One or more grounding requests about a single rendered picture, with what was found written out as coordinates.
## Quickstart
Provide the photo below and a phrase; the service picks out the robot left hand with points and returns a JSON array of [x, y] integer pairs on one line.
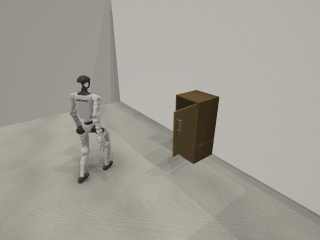
[[78, 124]]

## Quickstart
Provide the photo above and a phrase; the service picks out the left robot upper arm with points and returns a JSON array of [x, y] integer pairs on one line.
[[72, 103]]

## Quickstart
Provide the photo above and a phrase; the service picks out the cupboard door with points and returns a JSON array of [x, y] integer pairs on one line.
[[183, 140]]

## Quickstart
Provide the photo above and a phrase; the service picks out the robot right forearm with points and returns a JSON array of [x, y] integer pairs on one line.
[[98, 126]]

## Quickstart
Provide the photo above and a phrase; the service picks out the robot right hand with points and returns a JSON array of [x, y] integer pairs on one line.
[[101, 141]]

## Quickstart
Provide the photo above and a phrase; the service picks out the handle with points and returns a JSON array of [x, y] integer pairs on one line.
[[180, 125]]

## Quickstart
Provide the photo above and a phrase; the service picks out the robot left forearm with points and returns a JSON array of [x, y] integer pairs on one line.
[[75, 118]]

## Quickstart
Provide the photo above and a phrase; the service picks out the right robot upper arm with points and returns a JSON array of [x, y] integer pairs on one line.
[[96, 105]]

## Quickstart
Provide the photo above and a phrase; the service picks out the robot head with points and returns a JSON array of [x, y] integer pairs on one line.
[[84, 79]]

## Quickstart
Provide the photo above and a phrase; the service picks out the robot right shin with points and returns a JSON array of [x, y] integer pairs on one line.
[[107, 152]]

